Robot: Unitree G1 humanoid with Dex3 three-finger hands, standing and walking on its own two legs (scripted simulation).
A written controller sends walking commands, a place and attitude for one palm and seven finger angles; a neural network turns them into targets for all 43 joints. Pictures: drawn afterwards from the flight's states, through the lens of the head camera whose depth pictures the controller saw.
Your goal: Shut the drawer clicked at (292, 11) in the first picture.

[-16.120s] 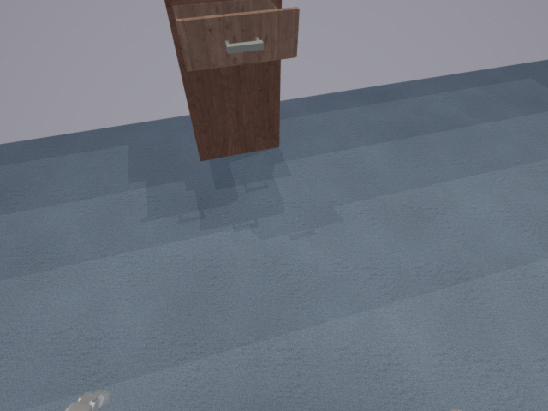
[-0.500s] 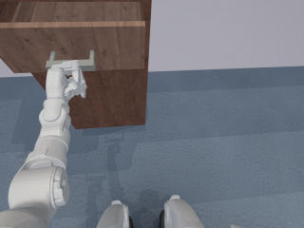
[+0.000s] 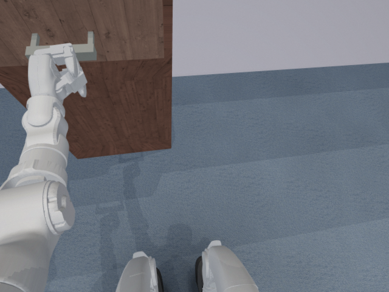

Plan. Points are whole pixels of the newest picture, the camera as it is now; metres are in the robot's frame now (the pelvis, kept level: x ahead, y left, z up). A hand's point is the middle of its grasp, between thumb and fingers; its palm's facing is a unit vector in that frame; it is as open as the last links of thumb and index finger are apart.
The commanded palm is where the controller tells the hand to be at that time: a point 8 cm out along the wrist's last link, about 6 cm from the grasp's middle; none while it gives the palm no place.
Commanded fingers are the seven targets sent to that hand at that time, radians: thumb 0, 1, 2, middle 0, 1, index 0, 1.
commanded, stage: push the drawer shut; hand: left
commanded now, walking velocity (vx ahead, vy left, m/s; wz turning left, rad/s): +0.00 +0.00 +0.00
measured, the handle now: (63, 45) +0.61 +0.20 +0.06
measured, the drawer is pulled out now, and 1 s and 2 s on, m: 0.04 0.00 0.00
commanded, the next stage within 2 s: pull the fist back off the drawer in 0.76 s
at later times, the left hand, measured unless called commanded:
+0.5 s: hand (80, 60) +0.57 +0.17 +0.06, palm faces +0.05 -1.00 -0.03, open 2.9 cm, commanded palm +0.58 +0.20 +0.06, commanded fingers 0.00 0.90 0.90 -1.40 -1.60 -1.40 -1.60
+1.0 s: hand (72, 57) +0.58 +0.18 +0.06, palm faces +0.03 -1.00 -0.04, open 3.1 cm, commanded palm +0.60 +0.19 +0.06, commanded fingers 0.00 0.90 0.90 -1.40 -1.60 -1.40 -1.60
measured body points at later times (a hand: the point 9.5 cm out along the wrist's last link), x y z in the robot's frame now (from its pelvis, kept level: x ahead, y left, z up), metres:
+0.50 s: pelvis +0.00 +0.00 -0.01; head +0.18 +0.03 +0.40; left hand +0.56 +0.22 +0.06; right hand -0.04 -0.25 -0.11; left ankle +0.01 +0.09 -0.65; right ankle +0.02 -0.11 -0.65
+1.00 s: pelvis -0.04 +0.01 -0.03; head +0.16 +0.05 +0.37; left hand +0.57 +0.24 +0.07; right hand -0.09 -0.24 -0.11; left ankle +0.01 +0.09 -0.65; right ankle +0.02 -0.11 -0.65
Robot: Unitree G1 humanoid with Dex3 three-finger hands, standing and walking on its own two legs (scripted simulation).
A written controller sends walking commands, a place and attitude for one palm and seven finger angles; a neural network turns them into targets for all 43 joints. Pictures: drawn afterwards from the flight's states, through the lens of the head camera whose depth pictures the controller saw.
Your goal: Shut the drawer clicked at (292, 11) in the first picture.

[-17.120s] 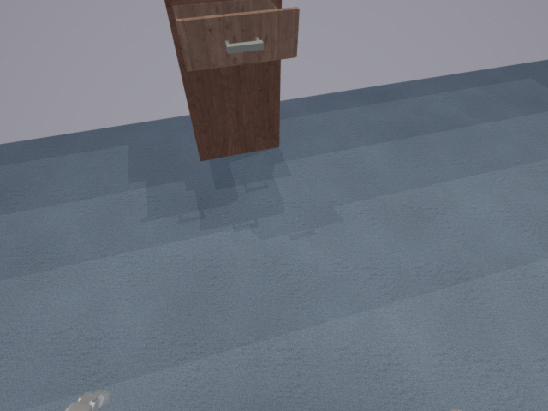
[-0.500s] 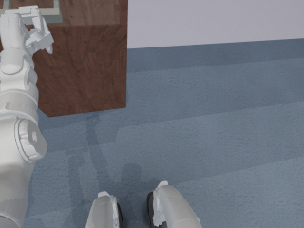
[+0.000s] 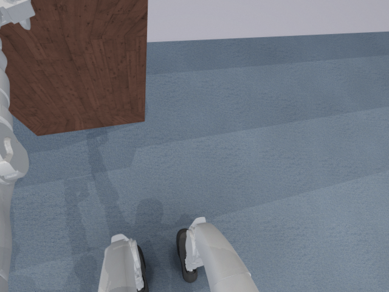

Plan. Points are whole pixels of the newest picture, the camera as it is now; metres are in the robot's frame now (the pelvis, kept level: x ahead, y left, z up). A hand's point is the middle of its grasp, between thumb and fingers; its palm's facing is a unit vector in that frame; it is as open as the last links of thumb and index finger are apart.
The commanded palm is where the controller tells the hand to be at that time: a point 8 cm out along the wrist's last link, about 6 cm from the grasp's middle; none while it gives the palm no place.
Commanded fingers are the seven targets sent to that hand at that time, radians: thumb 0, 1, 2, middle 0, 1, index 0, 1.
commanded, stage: pull the fist back off the drawer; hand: left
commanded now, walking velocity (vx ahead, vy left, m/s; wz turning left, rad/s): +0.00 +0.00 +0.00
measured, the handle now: out of the picture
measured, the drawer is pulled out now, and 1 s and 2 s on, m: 0.00 0.00 0.00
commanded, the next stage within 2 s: draw the hand back to the body in 0.56 s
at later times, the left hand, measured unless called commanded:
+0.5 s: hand (27, 4) +0.61 +0.17 +0.09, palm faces +0.06 -1.00 -0.01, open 2.9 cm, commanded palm +0.58 +0.19 +0.09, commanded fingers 0.00 0.90 0.90 -1.40 -1.60 -1.40 -1.60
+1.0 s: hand out of the picture +0.50 +0.19 +0.14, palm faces +0.08 -1.00 -0.02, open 3.2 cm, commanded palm +0.46 +0.23 +0.15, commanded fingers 0.00 0.90 0.90 -1.40 -1.60 -1.40 -1.60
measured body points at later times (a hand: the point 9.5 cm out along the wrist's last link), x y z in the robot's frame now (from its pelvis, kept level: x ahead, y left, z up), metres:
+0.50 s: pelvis +0.02 +0.01 +0.01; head +0.21 +0.04 +0.42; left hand +0.60 +0.23 +0.09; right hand -0.03 -0.24 -0.08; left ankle +0.05 +0.08 -0.62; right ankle +0.06 -0.12 -0.62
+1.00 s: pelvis +0.08 +0.00 +0.08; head +0.18 +0.01 +0.52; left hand +0.49 +0.25 +0.14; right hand +0.14 -0.26 -0.04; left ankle +0.05 +0.09 -0.62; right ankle +0.06 -0.12 -0.62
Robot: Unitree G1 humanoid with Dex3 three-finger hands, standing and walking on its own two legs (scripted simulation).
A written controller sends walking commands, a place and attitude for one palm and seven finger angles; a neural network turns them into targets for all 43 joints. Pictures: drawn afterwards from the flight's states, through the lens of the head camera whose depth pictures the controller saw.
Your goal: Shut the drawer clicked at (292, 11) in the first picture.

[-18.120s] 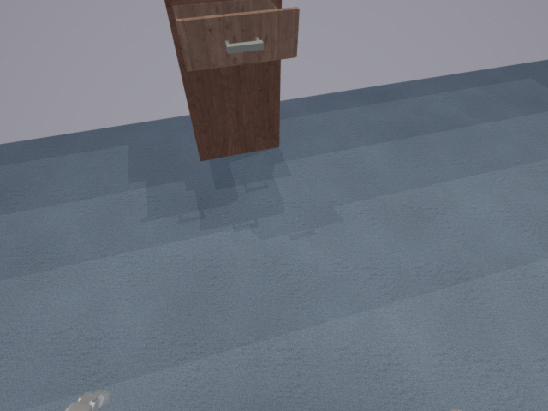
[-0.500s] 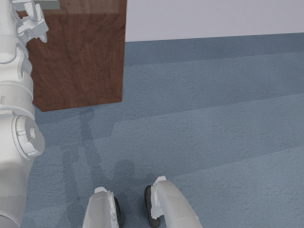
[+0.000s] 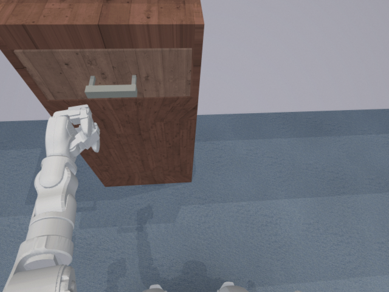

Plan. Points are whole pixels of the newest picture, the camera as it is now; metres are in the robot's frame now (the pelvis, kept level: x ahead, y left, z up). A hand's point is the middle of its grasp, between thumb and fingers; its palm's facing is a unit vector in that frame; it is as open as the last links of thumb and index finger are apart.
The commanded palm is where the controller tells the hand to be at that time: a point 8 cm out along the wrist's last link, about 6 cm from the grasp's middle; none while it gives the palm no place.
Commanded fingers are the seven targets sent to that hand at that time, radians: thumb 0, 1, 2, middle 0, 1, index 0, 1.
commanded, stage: draw the hand back to the body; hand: left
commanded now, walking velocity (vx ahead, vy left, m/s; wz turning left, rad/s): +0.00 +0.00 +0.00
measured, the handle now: (112, 85) +0.60 +0.20 +0.02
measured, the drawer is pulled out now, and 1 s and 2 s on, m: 0.00 0.00 0.00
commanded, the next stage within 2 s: step back with the hand held close in 1.04 s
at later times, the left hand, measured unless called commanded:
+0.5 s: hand (39, 195) +0.26 +0.21 +0.14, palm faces +0.29 -0.92 -0.27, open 3.2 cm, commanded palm +0.21 +0.26 +0.16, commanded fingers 0.00 0.90 0.90 -1.40 -1.60 -1.40 -1.60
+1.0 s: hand out of the picture +0.14 +0.23 +0.20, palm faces +0.43 -0.80 -0.41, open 3.2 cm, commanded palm +0.10 +0.27 +0.22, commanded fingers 0.00 0.90 0.90 -1.40 -1.60 -1.40 -1.60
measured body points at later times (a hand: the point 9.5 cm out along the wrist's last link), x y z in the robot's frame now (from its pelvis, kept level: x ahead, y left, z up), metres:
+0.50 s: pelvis -0.01 -0.01 +0.04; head -0.01 -0.03 +0.49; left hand +0.24 +0.26 +0.16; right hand +0.19 -0.22 -0.05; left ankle -0.04 +0.09 -0.70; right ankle -0.02 -0.12 -0.70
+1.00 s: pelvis -0.02 -0.02 +0.04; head -0.04 -0.05 +0.49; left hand +0.11 +0.27 +0.23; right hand +0.17 -0.23 -0.04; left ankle -0.04 +0.09 -0.70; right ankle -0.02 -0.12 -0.70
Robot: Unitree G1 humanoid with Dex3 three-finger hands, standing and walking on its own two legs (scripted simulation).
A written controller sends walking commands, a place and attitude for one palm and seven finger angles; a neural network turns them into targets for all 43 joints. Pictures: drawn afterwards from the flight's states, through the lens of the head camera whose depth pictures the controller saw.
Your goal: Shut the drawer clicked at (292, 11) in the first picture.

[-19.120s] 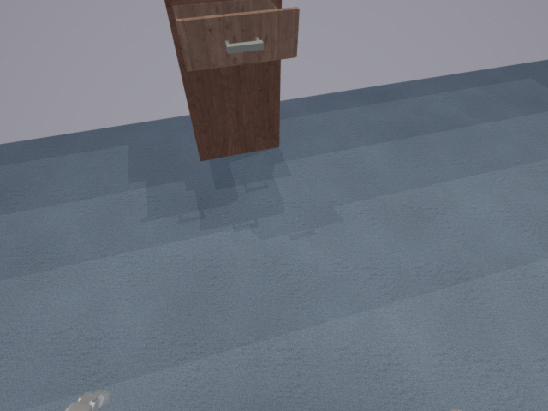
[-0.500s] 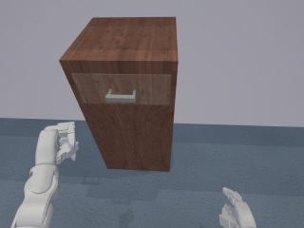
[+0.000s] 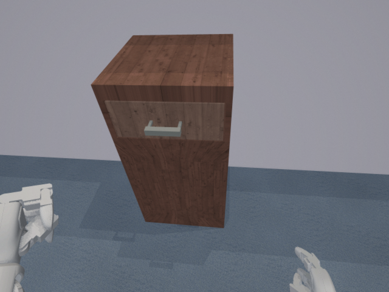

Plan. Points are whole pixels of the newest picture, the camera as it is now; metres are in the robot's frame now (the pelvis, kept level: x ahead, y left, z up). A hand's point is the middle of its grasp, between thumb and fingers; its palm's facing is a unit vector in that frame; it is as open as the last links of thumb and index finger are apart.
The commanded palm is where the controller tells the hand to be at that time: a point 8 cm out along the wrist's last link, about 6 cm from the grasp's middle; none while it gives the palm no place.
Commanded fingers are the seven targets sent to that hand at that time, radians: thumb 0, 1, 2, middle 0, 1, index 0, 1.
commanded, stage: draw the hand back to the body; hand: left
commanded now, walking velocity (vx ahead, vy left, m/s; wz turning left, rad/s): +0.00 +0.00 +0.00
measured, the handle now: (164, 127) +0.62 +0.20 -0.03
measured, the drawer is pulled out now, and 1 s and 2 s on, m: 0.00 0.00 0.00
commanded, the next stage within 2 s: step back with the hand held close in 0.04 s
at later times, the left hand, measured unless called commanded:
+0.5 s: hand (53, 217) +0.18 +0.26 +0.14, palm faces +0.27 -0.83 -0.49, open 3.2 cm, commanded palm +0.12 +0.30 +0.17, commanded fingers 0.00 0.90 0.90 -1.40 -1.60 -1.40 -1.60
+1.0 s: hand (7, 257) +0.11 +0.28 +0.15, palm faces +0.37 -0.79 -0.50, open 3.2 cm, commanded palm +0.04 +0.32 +0.17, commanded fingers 0.00 0.90 0.90 -1.40 -1.60 -1.40 -1.60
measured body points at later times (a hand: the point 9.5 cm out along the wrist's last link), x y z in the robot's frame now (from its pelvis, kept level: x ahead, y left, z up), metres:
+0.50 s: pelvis -0.02 +0.03 +0.00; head +0.00 +0.02 +0.45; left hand +0.16 +0.30 +0.17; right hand +0.15 -0.23 -0.09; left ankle -0.01 +0.11 -0.74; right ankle +0.00 -0.10 -0.74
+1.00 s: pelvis -0.08 +0.04 -0.02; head -0.06 +0.05 +0.43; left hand +0.09 +0.32 +0.18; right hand +0.09 -0.20 -0.09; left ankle -0.01 +0.11 -0.74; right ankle -0.03 -0.10 -0.74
